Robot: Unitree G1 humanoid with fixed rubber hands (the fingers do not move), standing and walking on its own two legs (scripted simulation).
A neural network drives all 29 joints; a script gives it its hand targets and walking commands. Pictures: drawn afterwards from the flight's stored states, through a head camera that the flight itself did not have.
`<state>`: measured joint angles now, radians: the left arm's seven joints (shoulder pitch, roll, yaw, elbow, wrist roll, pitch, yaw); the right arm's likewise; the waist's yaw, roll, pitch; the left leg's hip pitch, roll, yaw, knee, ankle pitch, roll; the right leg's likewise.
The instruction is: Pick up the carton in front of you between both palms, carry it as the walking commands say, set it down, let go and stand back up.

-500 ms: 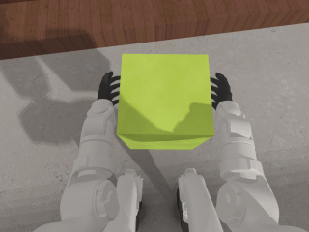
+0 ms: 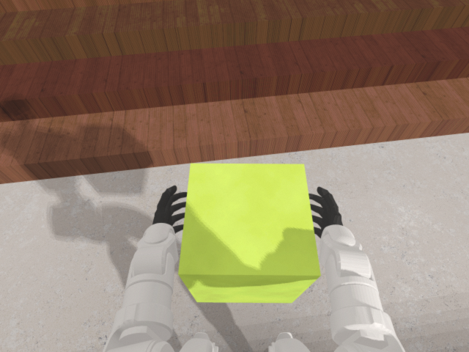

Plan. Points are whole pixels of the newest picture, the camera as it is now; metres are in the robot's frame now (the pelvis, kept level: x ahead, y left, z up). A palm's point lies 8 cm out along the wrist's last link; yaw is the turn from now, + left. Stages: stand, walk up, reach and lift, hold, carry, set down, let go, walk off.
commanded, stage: reach and lift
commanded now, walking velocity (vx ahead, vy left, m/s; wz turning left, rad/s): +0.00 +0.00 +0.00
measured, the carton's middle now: (245, 239) +0.35 +0.00 -0.09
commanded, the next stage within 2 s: hold in 1.36 s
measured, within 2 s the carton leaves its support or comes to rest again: neither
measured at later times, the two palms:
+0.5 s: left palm (145, 222) +0.31 +0.15 +0.08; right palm (352, 222) +0.31 -0.15 +0.08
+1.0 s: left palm (144, 213) +0.32 +0.15 +0.09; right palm (353, 214) +0.31 -0.15 +0.09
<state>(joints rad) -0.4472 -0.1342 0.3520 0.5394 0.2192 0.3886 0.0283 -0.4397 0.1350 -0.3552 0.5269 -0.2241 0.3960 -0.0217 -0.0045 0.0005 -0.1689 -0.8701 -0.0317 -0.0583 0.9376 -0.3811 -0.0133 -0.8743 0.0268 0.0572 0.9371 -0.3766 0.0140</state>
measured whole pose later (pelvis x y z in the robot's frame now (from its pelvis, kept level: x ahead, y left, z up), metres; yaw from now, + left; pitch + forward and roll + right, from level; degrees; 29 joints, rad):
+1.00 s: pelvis +0.02 +0.00 +0.06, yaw +0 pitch -5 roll +0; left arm -0.30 -0.16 0.27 0.32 0.29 0.64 -0.02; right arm -0.29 0.16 -0.27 0.31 -0.29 0.64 0.02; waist 0.00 0.00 0.03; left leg -0.12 -0.02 -0.07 0.41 -0.21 -0.01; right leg -0.12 0.01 0.06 0.41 -0.20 0.01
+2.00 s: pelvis +0.01 +0.00 +0.06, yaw +0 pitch -8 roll +0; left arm -0.29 -0.16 0.25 0.24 0.28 0.75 -0.02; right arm -0.29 0.16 -0.25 0.23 -0.27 0.75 0.02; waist 0.00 0.00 0.05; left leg -0.05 -0.01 -0.07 0.39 -0.19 -0.01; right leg -0.06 0.01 0.06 0.39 -0.19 0.01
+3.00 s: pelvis +0.14 +0.00 +0.05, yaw -1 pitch +6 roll +1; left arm -0.11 -0.12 0.13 -0.30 0.10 1.14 0.09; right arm -0.16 0.14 -0.09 -0.23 -0.11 1.13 -0.07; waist 0.00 -0.01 -0.18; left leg -0.26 0.02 0.14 0.50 -0.34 0.02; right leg -0.35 -0.05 -0.05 0.79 -0.47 0.00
